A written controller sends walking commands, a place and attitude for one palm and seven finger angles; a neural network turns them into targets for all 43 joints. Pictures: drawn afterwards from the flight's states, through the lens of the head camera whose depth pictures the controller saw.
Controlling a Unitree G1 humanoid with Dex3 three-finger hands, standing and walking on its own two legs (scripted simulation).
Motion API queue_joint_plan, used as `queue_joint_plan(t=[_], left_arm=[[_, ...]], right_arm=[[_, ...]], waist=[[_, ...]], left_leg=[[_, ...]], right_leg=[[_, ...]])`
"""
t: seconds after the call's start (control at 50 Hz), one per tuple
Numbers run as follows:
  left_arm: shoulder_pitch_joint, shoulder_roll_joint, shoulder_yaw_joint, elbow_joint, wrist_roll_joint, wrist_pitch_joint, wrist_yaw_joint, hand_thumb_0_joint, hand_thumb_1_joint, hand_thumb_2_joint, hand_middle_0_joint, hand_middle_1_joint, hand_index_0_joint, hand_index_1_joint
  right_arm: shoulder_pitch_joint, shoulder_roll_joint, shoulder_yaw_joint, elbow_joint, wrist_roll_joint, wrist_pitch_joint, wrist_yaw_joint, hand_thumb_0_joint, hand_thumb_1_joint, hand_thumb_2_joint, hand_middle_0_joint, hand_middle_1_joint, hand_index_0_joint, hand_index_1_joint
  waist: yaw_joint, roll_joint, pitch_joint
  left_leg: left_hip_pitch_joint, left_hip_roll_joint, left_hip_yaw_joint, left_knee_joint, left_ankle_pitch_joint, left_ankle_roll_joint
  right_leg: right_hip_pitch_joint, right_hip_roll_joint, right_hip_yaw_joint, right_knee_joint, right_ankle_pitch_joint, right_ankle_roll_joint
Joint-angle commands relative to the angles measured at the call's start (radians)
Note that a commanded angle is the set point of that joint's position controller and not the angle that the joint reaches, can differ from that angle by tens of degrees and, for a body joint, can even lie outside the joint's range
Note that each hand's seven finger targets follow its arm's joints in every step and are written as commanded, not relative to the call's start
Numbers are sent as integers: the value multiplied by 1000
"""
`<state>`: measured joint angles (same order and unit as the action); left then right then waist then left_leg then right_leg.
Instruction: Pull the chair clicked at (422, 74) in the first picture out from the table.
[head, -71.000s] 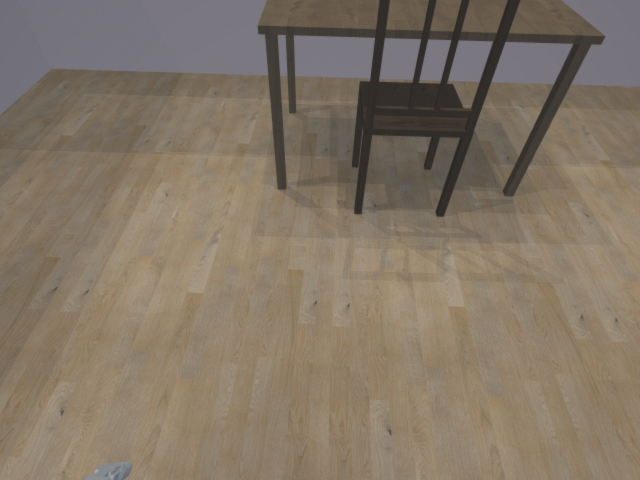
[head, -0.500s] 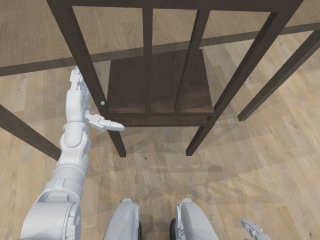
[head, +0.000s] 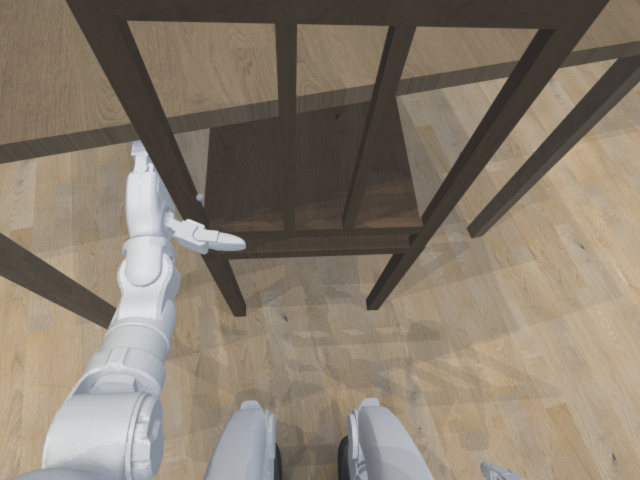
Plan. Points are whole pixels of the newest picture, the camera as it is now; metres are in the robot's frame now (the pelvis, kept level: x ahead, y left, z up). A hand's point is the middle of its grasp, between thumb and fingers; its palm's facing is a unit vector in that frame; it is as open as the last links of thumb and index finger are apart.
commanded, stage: hook a spindle and tug to test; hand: left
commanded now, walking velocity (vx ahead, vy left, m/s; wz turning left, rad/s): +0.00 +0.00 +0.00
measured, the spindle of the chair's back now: (288, 156) +0.49 +0.03 +0.06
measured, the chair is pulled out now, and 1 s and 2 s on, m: -0.06 -0.05 -0.02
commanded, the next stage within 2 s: step backward, pulling the chair out in 1.58 s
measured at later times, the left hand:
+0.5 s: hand (197, 198) +0.45 +0.14 +0.02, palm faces +0.10 -0.99 -0.03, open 15.0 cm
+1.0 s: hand (204, 206) +0.44 +0.13 +0.02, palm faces +0.09 -1.00 -0.02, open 5.8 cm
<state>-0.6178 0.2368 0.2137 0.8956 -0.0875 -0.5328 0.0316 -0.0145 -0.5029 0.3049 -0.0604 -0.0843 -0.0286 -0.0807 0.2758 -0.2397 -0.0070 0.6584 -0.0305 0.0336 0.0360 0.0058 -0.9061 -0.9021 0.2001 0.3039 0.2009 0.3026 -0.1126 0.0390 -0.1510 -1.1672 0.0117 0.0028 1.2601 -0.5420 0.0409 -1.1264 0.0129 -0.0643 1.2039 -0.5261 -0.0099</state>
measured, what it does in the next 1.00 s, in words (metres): stands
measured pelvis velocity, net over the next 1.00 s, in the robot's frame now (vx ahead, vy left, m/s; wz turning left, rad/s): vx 0.01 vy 0.00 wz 0.02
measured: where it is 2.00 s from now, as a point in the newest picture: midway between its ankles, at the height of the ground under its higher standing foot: outside the picture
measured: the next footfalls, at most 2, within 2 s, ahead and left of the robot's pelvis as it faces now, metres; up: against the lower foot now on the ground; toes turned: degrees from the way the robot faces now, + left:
none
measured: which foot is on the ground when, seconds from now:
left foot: down 0.00-1.00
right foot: down 0.00-1.00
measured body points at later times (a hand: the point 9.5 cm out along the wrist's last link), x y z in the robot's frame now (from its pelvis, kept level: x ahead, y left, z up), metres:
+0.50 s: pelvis +0.01 +0.00 +0.00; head +0.15 +0.01 +0.43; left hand +0.44 +0.20 +0.02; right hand +0.10 -0.26 -0.12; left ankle +0.02 +0.09 -0.63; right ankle +0.02 -0.12 -0.63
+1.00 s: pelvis +0.01 +0.00 +0.00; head +0.15 +0.01 +0.43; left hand +0.43 +0.19 +0.02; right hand +0.10 -0.26 -0.13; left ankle +0.02 +0.09 -0.63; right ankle +0.02 -0.12 -0.63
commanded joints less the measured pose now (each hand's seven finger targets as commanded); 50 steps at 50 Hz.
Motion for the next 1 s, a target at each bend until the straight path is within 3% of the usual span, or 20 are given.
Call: queue_joint_plan(t=[0.0,0.06,0.2,0.26,0.3,0.36,0.38,0.5,0.56,0.6,0.62,0.64,0.66,0.72,0.74,0.8,0.86,0.9,0.96,0.98], left_arm=[[-340,81,-40,-255,20,-84,-22,0,-500,300,-60,-80,-60,-80],[-276,68,-43,-244,6,-68,-29,0,-500,300,-60,-80,-60,-80],[-307,69,-51,-255,10,-67,-31,0,-500,300,-183,-464,-183,-464],[-321,32,-83,-260,7,-66,-35,0,-500,300,-236,-628,-236,-628],[-290,55,-60,-278,3,-66,-37,0,-500,300,-271,-738,-271,-738],[-277,50,-72,-290,2,-58,-45,0,-500,300,-324,-902,-324,-902],[-273,46,-80,-312,1,-61,-48,0,-444,324,-342,-957,-342,-957],[-274,-20,-140,-301,-2,-49,-47,0,-108,468,-447,-1286,-447,-1286],[-267,10,-114,-302,5,-55,-39,0,60,540,-500,-1450,-500,-1450],[-294,-18,-142,-319,3,-59,-39,0,172,588,-500,-1450,-500,-1450],[-268,3,-121,-304,7,-57,-37,0,228,612,-500,-1450,-500,-1450],[-275,-23,-144,-293,5,-54,-38,0,284,636,-500,-1450,-500,-1450],[-289,2,-124,-305,7,-59,-36,0,340,660,-500,-1450,-500,-1450],[-266,-10,-134,-315,5,-58,-39,0,508,732,-500,-1450,-500,-1450],[-277,7,-120,-316,4,-59,-37,0,564,756,-500,-1450,-500,-1450],[-283,-37,-162,-339,6,-62,-39,0,732,828,-500,-1450,-500,-1450],[-274,-25,-150,-342,7,-60,-29,0,900,900,-500,-1450,-500,-1450],[-269,-34,-155,-348,6,-63,-25,0,900,900,-500,-1450,-500,-1450],[-242,-15,-137,-321,8,-61,-22,0,900,900,-500,-1450,-500,-1450],[-263,-6,-133,-342,8,-69,-22,0,900,900,-500,-1450,-500,-1450]], right_arm=[[109,-166,-64,-78,2,-22,-6,0,-900,-900,200,300,200,300],[100,-165,-64,-83,7,-17,-4,0,-900,-900,200,300,200,300],[94,-164,-63,-78,8,-17,-11,0,-900,-900,200,300,200,300],[91,-160,-65,-77,7,-16,-9,0,-900,-900,200,300,200,300],[91,-162,-67,-84,8,-17,-8,0,-900,-900,200,300,200,300],[87,-157,-65,-85,10,-18,-10,0,-900,-900,200,300,200,300],[87,-158,-66,-90,11,-21,-9,0,-900,-900,200,300,200,300],[82,-155,-68,-83,14,-20,-7,0,-900,-900,200,300,200,300],[89,-158,-70,-79,12,-20,-11,0,-900,-900,200,300,200,300],[88,-154,-70,-75,11,-23,-9,0,-900,-900,200,300,200,300],[88,-156,-71,-73,12,-22,-9,0,-900,-900,200,300,200,300],[89,-155,-69,-73,10,-20,-8,0,-900,-900,200,300,200,300],[89,-156,-71,-71,10,-21,-10,0,-900,-900,200,300,200,300],[84,-154,-71,-76,11,-23,-7,0,-900,-900,200,300,200,300],[85,-156,-71,-72,11,-23,-10,0,-900,-900,200,300,200,300],[81,-152,-73,-76,13,-28,-10,0,-900,-900,200,300,200,300],[81,-153,-73,-75,11,-27,-9,0,-900,-900,200,300,200,300],[80,-152,-73,-76,11,-28,-8,0,-900,-900,200,300,200,300],[72,-153,-70,-78,13,-26,-9,0,-900,-900,200,300,200,300],[72,-155,-70,-80,12,-30,-11,0,-900,-900,200,300,200,300]], waist=[[-28,82,-512],[-25,38,-489],[-36,48,-477],[-41,44,-480],[-26,64,-518],[-27,49,-511],[-22,74,-525],[-42,47,-482],[-36,31,-497],[-40,64,-504],[-29,67,-488],[-45,33,-489],[-36,42,-490],[-28,60,-506],[-34,34,-503],[-34,75,-507],[-31,58,-500],[-31,63,-509],[-31,7,-475],[-29,35,-484]], left_leg=[[476,20,-82,-139,463,-35],[445,18,-71,-142,457,-31],[437,17,-72,-131,459,-28],[447,16,-74,-128,467,-28],[469,15,-70,-127,487,-29],[444,12,-63,-127,489,-26],[471,14,-67,-129,514,-28],[476,18,-76,-133,490,-27],[463,15,-73,-130,487,-25],[495,18,-82,-130,515,-29],[489,17,-79,-133,509,-32],[477,16,-79,-131,497,-27],[469,15,-75,-131,490,-28],[487,13,-77,-134,506,-29],[476,15,-76,-133,496,-27],[521,20,-88,-138,525,-33],[517,20,-90,-141,513,-34],[529,21,-92,-140,521,-34],[464,14,-77,-141,460,-26],[476,15,-82,-144,469,-27]], right_leg=[[157,10,9,-122,318,-22],[200,11,12,-134,342,-20],[181,7,14,-125,352,-18],[180,7,11,-126,356,-18],[197,7,15,-128,371,-20],[231,6,18,-128,399,-19],[221,5,15,-123,403,-22],[183,7,5,-135,371,-18],[202,6,11,-132,380,-18],[180,5,5,-127,382,-20],[179,4,6,-130,374,-23],[185,5,5,-134,375,-19],[196,5,9,-132,377,-20],[198,4,8,-131,381,-23],[208,4,9,-132,384,-21],[166,2,2,-127,371,-23],[169,4,1,-131,361,-23],[163,4,0,-130,362,-23],[200,4,8,-139,354,-21],[189,3,6,-132,353,-23]])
